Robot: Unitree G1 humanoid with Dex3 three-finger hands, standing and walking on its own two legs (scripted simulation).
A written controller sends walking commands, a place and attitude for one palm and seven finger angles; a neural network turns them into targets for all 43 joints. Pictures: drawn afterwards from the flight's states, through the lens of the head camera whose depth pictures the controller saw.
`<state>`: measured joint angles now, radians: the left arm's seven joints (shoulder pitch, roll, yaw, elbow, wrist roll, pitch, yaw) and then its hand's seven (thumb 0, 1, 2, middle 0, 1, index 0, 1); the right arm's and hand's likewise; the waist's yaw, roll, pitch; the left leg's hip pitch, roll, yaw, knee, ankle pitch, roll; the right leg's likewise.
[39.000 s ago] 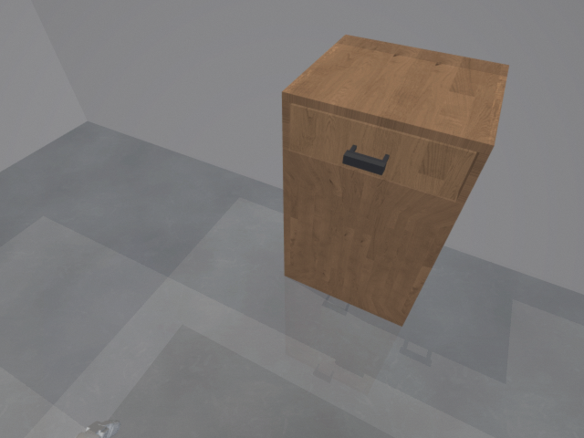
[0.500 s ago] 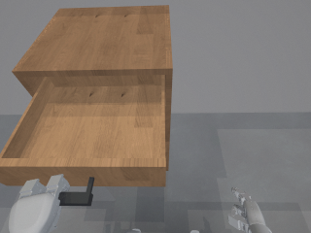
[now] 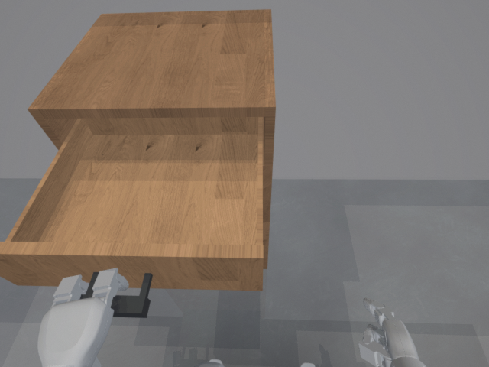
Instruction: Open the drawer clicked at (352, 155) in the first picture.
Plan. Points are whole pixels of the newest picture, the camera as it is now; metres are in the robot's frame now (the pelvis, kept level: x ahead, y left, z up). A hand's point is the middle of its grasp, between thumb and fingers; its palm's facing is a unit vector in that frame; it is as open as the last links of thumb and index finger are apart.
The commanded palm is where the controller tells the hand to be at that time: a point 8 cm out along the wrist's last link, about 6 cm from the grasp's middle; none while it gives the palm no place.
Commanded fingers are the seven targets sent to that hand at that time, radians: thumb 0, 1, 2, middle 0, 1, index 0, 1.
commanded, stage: lift the hand off the handle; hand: left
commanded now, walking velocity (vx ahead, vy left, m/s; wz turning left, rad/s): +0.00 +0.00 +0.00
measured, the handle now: (117, 292) +0.22 +0.23 +0.01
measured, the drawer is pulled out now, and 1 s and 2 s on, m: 0.30 0.30 0.30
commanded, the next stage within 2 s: draw the hand back to the body in 1.44 s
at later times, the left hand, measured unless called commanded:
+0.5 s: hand (90, 318) +0.18 +0.25 +0.03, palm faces -0.01 -0.07 -1.00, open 13.3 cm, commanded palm +0.16 +0.24 +0.10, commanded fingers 0.00 -0.50 0.30 -0.30 -1.20 -0.30 -1.20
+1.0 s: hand (59, 298) +0.18 +0.25 +0.11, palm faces +0.05 -0.08 -1.00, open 13.8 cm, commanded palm +0.15 +0.25 +0.17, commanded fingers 0.00 -0.50 0.30 -0.30 -1.20 -0.30 -1.20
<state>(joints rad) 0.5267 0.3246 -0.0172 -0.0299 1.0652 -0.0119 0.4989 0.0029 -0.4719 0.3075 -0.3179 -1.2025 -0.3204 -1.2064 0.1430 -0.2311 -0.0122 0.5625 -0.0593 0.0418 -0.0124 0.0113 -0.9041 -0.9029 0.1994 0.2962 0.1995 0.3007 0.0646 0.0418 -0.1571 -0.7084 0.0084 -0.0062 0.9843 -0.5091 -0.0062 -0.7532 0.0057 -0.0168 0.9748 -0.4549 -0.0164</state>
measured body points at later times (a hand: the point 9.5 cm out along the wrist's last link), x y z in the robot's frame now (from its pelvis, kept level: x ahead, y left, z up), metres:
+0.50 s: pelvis +0.01 +0.00 +0.02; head +0.04 -0.03 +0.46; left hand +0.17 +0.25 +0.08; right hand +0.22 -0.22 -0.08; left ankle -0.02 +0.12 -0.68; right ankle +0.01 -0.11 -0.68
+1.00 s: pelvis +0.02 +0.00 +0.04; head +0.02 -0.04 +0.49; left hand +0.17 +0.25 +0.16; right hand +0.24 -0.20 -0.05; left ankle -0.02 +0.12 -0.68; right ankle +0.01 -0.11 -0.68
